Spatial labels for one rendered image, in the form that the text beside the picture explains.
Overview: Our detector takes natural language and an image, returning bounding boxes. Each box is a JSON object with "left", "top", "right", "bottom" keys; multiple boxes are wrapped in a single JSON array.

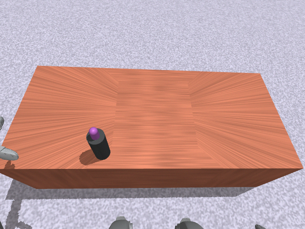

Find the left robot hand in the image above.
[{"left": 0, "top": 116, "right": 19, "bottom": 160}]

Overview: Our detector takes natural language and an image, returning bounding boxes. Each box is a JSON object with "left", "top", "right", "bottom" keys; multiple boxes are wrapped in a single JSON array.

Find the bottle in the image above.
[{"left": 86, "top": 127, "right": 110, "bottom": 160}]

